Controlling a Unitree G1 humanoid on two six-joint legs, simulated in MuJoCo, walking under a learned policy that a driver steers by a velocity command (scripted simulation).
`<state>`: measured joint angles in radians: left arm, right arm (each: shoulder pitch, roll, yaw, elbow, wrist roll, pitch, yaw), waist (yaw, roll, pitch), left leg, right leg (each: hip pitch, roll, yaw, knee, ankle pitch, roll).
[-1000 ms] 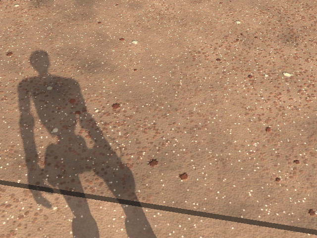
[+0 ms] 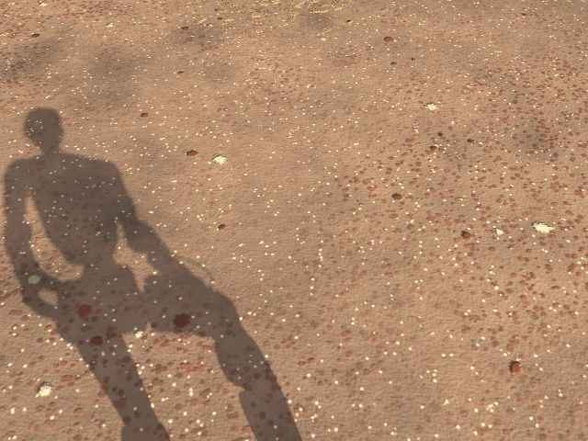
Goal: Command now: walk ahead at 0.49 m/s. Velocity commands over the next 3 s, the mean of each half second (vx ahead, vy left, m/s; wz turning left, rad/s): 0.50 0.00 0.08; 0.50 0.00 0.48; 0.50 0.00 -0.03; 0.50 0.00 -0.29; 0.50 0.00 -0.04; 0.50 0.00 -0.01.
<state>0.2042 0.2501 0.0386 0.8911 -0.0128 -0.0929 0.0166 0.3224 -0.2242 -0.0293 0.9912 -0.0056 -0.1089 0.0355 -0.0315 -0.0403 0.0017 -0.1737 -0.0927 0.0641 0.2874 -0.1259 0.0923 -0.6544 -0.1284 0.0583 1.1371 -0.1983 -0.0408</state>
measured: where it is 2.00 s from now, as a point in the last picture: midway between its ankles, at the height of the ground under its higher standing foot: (241, 252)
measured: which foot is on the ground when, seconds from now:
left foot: down 0.00-0.32, up 0.34-0.86, down 0.88-1.00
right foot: up 0.00-0.28, down 0.30-0.88, up 0.90-1.00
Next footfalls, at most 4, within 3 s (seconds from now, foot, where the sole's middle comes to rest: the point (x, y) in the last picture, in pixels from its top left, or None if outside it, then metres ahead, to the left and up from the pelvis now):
0.30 right None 0.34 -0.17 -0.78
0.88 left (254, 404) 0.61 0.10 -0.78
1.44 right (283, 274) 0.98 0.02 -0.78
1.94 left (199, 216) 1.21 0.28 -0.78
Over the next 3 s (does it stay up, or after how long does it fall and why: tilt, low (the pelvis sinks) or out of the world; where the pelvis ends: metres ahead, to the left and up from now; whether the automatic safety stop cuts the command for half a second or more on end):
stays up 1.62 0.21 -0.02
